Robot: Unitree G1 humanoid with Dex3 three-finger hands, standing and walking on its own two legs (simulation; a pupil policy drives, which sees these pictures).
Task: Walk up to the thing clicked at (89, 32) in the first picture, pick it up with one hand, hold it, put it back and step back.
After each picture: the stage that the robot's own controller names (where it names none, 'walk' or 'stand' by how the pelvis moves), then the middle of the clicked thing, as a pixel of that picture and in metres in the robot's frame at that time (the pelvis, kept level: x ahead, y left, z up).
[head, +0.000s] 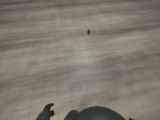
stand; (88, 32) +2.15 +0.12 -0.72
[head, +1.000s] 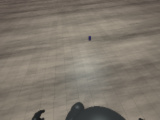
walk; (89, 38) +2.00 +0.21 -0.72
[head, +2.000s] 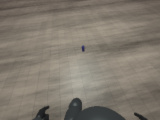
walk; (83, 48) +1.38 +0.27 -0.72
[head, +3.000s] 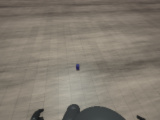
walk; (77, 67) +0.88 +0.23 -0.70
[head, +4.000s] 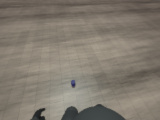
walk; (73, 83) +0.55 +0.21 -0.71
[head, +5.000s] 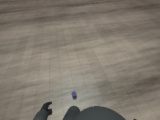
stand; (74, 94) +0.36 +0.20 -0.69
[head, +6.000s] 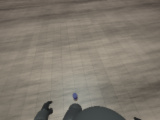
stand; (75, 96) +0.32 +0.20 -0.71
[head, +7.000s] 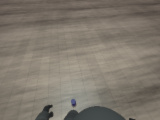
stand; (73, 102) +0.29 +0.18 -0.73
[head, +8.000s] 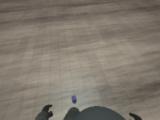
stand; (74, 99) +0.30 +0.19 -0.72
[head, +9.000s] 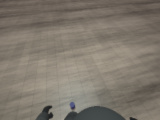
stand; (72, 105) +0.26 +0.20 -0.73
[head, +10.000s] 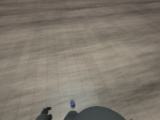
stand; (72, 103) +0.27 +0.20 -0.73
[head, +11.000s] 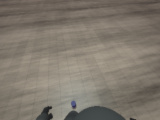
stand; (73, 104) +0.27 +0.19 -0.73
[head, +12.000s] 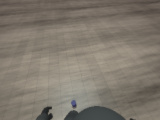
stand; (73, 103) +0.27 +0.18 -0.73
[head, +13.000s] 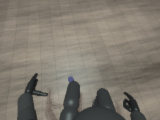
go down; (71, 79) +0.33 +0.20 -0.52
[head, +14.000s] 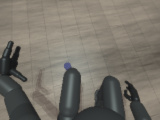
go down; (68, 67) +0.36 +0.25 -0.33
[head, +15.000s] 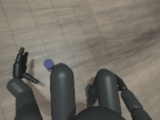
close in; (49, 64) +0.32 +0.28 -0.24
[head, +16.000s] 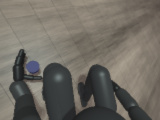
close; (33, 67) +0.31 +0.29 -0.20
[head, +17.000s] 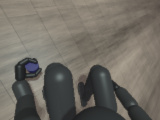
lift; (33, 67) +0.30 +0.30 -0.20
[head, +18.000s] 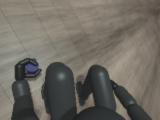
lift; (32, 68) +0.30 +0.29 -0.21
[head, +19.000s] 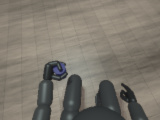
lift; (61, 71) +0.30 +0.22 -0.02
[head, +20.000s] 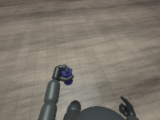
hold; (67, 76) +0.30 +0.17 +0.01
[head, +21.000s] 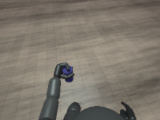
hold; (68, 74) +0.32 +0.17 +0.01
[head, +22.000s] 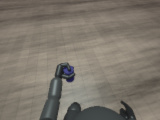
hold; (69, 74) +0.32 +0.17 +0.01
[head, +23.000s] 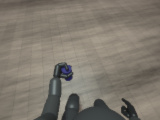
crouch; (67, 73) +0.33 +0.17 -0.04
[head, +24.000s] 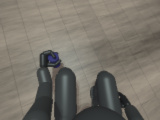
lower; (54, 60) +0.37 +0.26 -0.13
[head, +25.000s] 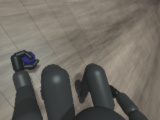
lower; (29, 61) +0.36 +0.29 -0.22
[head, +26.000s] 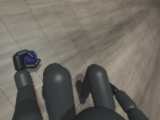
lower; (31, 60) +0.35 +0.30 -0.21
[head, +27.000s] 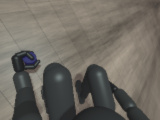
lower; (30, 61) +0.34 +0.30 -0.21
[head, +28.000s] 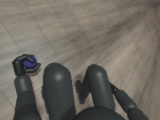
lower; (31, 64) +0.32 +0.29 -0.21
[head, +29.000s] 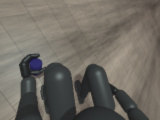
open; (36, 67) +0.32 +0.26 -0.22
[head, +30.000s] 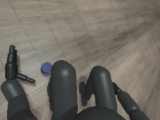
rise; (46, 68) +0.30 +0.24 -0.22
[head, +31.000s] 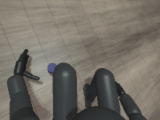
stand; (52, 68) +0.30 +0.24 -0.23
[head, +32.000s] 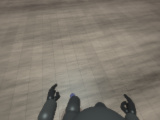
stand; (72, 96) +0.27 +0.17 -0.61
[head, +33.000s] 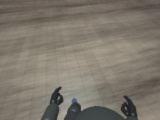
stand; (74, 102) +0.28 +0.17 -0.66
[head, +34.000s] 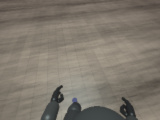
stand; (74, 101) +0.28 +0.17 -0.67
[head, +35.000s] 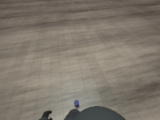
stand; (76, 103) +0.30 +0.16 -0.72
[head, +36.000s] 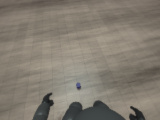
walk; (78, 85) +0.38 +0.14 -0.70
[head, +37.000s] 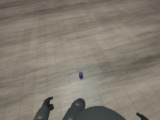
walk; (80, 75) +0.62 +0.17 -0.70
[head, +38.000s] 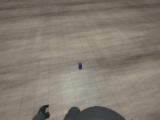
stand; (80, 65) +0.91 +0.19 -0.70
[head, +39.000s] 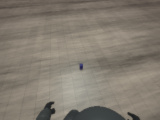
stand; (81, 66) +0.89 +0.17 -0.72
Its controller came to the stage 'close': yes
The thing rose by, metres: 0.71
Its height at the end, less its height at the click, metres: +0.00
